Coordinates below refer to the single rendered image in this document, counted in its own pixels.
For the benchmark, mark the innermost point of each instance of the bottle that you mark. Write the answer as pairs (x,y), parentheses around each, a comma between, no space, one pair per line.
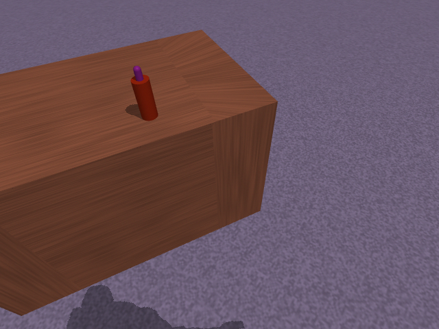
(144,95)

